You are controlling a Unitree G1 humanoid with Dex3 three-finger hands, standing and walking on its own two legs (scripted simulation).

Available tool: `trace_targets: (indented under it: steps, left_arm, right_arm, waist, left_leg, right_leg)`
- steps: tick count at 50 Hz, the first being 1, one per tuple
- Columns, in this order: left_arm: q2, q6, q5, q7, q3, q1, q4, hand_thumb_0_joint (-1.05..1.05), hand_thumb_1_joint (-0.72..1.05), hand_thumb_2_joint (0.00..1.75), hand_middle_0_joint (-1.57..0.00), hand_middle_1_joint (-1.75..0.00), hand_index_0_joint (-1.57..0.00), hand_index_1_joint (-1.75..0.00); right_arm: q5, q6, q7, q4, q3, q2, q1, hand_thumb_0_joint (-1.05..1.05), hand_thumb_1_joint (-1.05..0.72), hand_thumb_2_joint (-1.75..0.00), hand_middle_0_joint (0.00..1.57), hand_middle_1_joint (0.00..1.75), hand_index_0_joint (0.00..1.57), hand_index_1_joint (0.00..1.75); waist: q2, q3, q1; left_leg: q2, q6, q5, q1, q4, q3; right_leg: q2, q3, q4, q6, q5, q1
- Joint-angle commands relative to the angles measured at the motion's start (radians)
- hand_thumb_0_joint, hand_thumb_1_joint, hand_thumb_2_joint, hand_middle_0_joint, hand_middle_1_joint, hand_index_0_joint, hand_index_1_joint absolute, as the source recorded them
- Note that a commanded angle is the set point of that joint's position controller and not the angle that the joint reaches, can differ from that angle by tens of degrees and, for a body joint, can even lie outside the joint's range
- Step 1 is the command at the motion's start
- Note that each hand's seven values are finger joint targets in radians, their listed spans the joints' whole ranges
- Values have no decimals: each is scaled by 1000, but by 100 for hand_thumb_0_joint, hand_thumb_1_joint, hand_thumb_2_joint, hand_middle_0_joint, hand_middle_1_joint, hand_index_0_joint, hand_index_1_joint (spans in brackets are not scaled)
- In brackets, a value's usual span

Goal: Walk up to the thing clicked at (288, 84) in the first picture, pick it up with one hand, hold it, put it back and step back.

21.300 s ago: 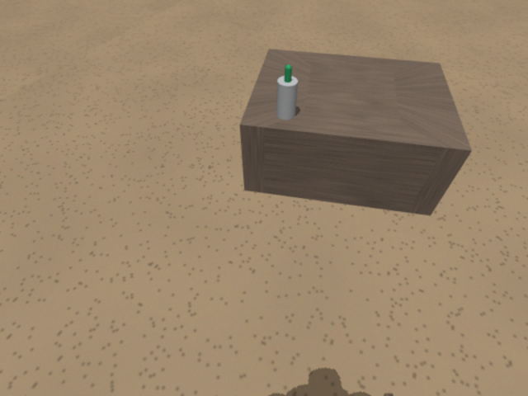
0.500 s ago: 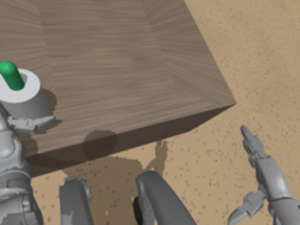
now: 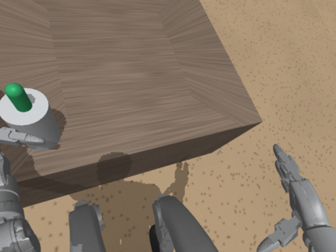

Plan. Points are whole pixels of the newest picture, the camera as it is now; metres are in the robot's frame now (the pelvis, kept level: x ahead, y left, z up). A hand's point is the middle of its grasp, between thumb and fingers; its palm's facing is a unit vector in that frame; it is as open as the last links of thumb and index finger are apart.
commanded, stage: withdraw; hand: left
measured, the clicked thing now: (30, 116) +0.46 +0.22 -0.05
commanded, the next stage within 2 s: rise in 0.06 s
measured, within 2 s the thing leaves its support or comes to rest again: neither
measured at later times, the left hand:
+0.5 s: hand out of the picture +0.43 +0.36 +0.10, palm faces +0.45 -0.83 -0.33, open 17.1 cm
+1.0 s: hand out of the picture +0.26 +0.23 +0.08, palm faces +0.23 -0.94 -0.27, open 17.3 cm
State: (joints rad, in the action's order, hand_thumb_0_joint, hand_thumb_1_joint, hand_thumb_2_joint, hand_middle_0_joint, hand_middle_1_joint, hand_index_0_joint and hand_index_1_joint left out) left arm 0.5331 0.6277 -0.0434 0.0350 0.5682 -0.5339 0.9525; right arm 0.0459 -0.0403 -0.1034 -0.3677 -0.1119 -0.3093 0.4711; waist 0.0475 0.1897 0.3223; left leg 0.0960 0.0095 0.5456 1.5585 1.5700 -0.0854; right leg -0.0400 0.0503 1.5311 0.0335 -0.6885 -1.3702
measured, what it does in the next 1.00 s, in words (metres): rises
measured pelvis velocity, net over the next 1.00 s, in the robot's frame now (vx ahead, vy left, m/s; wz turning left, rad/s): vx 0.04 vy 0.00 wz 0.06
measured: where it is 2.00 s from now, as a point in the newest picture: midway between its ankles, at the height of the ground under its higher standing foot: outside the picture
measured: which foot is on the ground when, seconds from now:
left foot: down 0.00-1.00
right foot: down 0.00-1.00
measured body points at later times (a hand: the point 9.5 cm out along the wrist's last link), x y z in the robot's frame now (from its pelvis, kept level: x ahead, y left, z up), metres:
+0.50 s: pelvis +0.02 +0.00 +0.09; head +0.12 +0.05 +0.53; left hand +0.41 +0.40 +0.12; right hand +0.18 -0.24 +0.09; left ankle +0.07 +0.12 -0.55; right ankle +0.02 -0.15 -0.55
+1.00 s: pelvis +0.04 +0.00 +0.14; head +0.08 +0.02 +0.59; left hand +0.24 +0.28 +0.10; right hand +0.22 -0.21 +0.11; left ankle +0.07 +0.12 -0.55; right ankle +0.02 -0.15 -0.55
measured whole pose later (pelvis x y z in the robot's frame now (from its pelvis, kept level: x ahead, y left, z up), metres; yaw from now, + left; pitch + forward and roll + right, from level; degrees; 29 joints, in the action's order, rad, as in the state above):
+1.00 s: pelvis +0.04 +0.00 +0.14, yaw +3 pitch +11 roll -1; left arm 0.25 0.01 -0.03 -0.11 0.09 0.20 0.32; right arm -0.05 -0.14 0.07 0.08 0.02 -0.21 0.41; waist 0.01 0.12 0.02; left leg 0.06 0.00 0.38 0.72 0.91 0.03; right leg 0.01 -0.02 0.89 0.04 -0.49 -0.58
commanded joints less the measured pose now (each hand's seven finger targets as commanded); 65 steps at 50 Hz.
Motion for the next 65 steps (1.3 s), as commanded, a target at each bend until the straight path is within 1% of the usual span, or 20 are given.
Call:
trace_targets:
  steps: [1,4,6,9,10,12,14,16,18,21,24,28,31,37,41,45,51,57,61,65]
  left_arm:
    - [267,-2,-29,47,-4,-332,-219,0,-61,0,-6,-2,-8,-1]
    - [292,-49,-52,80,3,-346,-197,0,-61,0,-6,-1,-8,0]
    - [233,-82,-62,103,-31,-320,-115,0,-61,0,-5,0,-8,0]
    - [233,-105,-77,125,-37,-308,-58,0,-53,5,-4,-3,-5,-3]
    - [451,-184,55,66,18,-236,-24,0,-55,4,-5,-4,-6,-4]
    - [335,-236,41,21,-59,-365,-102,0,-55,6,-5,-5,-5,-5]
    - [415,-282,71,-20,-34,-370,-125,0,-56,5,-7,-6,-7,-5]
    - [498,-325,98,-61,0,-370,-154,0,-52,7,-7,-7,-8,-7]
    - [510,-347,112,-91,-11,-410,-185,0,-41,15,-7,-8,-7,-8]
    - [406,-378,120,-119,-74,-352,-94,0,-43,13,-6,-7,-6,-7]
    - [315,-397,121,-122,-144,-292,-41,0,-44,12,-6,-7,-6,-7]
    - [287,-445,109,-117,-171,-128,-38,0,-47,10,-6,-7,-6,-7]
    - [220,-486,84,-108,-226,-89,-190,0,-48,10,-6,-6,-6,-7]
    - [51,-533,45,-118,-322,99,-452,0,-50,8,-5,-6,-5,-6]
    - [34,-540,31,-145,-322,296,-644,0,-54,6,-5,-5,-5,-6]
    - [-46,-553,19,-164,-362,522,-782,0,-56,5,-5,-5,-5,-5]
    - [-199,-581,9,-150,-496,796,-940,0,-57,5,-5,-5,-5,-5]
    - [-204,-581,13,-142,-515,868,-1020,0,-56,5,-5,-5,-5,-5]
    - [-212,-574,15,-142,-521,868,-1028,0,-57,4,-5,-5,-5,-5]
    - [-224,-572,17,-144,-524,894,-1020,0,-56,5,-5,-5,-5,-5]
  right_arm:
    - [-10,22,41,-104,-119,-165,49,0,51,-5,5,5,5,5]
    - [-16,13,57,-23,-79,-147,38,0,53,-5,5,5,5,5]
    - [-23,23,64,-56,-57,-140,3,0,54,-5,5,5,5,5]
    - [-29,25,77,-13,-37,-140,18,0,61,-3,5,5,5,5]
    - [-40,4,81,-69,-74,-181,81,0,54,-4,6,5,6,5]
    - [-46,-26,75,-27,-38,-144,90,0,55,-5,6,5,5,5]
    - [-47,-42,83,20,-75,-163,59,0,51,-6,5,5,5,5]
    - [-44,-61,85,82,-57,-150,62,0,45,-7,5,5,5,5]
    - [-44,-72,92,77,-45,-136,21,0,32,-17,13,13,13,13]
    - [-47,-74,92,85,53,-65,-61,0,8,-41,14,19,14,19]
    - [-49,-71,95,47,138,-14,-122,0,-16,-57,14,20,14,20]
    - [-55,-87,107,138,66,-85,18,0,-48,-66,16,23,16,23]
    - [-72,-89,113,228,41,-90,27,0,-56,-71,17,24,17,24]
    - [-93,-58,131,239,91,-27,-74,0,-75,-82,19,28,19,28]
    - [-93,-54,157,250,84,-29,-89,0,-83,-86,19,29,19,29]
    - [-89,-52,179,278,62,-26,-80,0,-85,-88,20,29,20,29]
    - [-89,-48,186,296,55,-12,-56,0,-89,-90,20,30,20,30]
    - [-89,-43,197,261,57,2,-38,0,-89,-90,20,30,20,30]
    - [-86,-36,206,240,55,-1,-48,0,-89,-90,20,30,20,30]
    - [-81,-28,209,221,66,11,-39,0,-89,-90,20,30,20,30]
  waist:
    - [-440,494,-66]
    - [-392,412,-88]
    - [-299,388,-78]
    - [-212,359,-79]
    - [-272,434,-141]
    - [-263,439,-124]
    - [-285,472,-151]
    - [-313,475,-188]
    - [-321,488,-191]
    - [-260,374,-200]
    - [-207,367,-207]
    - [-182,312,-206]
    - [-205,264,-217]
    - [-188,207,-264]
    - [-179,195,-314]
    - [-164,170,-318]
    - [-106,97,-309]
    - [-30,20,-298]
    - [-30,-33,-298]
    - [-31,-12,-310]
  left_leg:
    - [-29,0,-256,-757,-275,-8]
    - [-32,-7,-221,-713,-311,0]
    - [-31,-17,-207,-685,-327,3]
    - [-36,-31,-217,-647,-340,15]
    - [-47,-18,-284,-779,-399,30]
    - [-40,-13,-325,-820,-419,32]
    - [-36,-9,-371,-892,-451,25]
    - [-36,-6,-399,-933,-481,26]
    - [-36,-4,-420,-971,-504,35]
    - [-39,-10,-347,-918,-554,47]
    - [-44,-14,-331,-928,-595,62]
    - [-44,-9,-373,-1013,-647,72]
    - [-48,-7,-396,-1060,-685,78]
    - [-39,9,-330,-1123,-777,66]
    - [-46,13,-337,-1128,-807,78]
    - [-54,9,-386,-1133,-806,101]
    - [-57,-1,-405,-1127,-801,116]
    - [-74,-16,-286,-1065,-785,139]
    - [-82,-17,-164,-1037,-794,148]
    - [-85,-17,-195,-1040,-780,151]
  right_leg:
    - [-25,8,-244,-59,293,114]
    - [-21,0,-290,-54,284,145]
    - [-21,-4,-326,-51,287,185]
    - [-18,-19,-371,-43,314,247]
    - [-16,-16,-412,-44,356,337]
    - [-24,-14,-431,-43,391,348]
    - [-29,2,-437,-49,407,364]
    - [-27,3,-454,-52,410,389]
    - [-23,-3,-481,-50,432,443]
    - [-17,-8,-540,-44,398,482]
    - [-8,-20,-599,-37,402,557]
    - [-9,-11,-651,-38,441,583]
    - [0,-14,-684,-40,469,596]
    - [1,6,-727,-51,392,644]
    - [13,-1,-741,-50,401,728]
    - [20,-9,-746,-43,459,778]
    - [21,-8,-749,-34,483,768]
    - [37,-31,-780,-19,404,748]
    - [44,-47,-806,-24,270,706]
    - [45,-48,-796,-21,304,714]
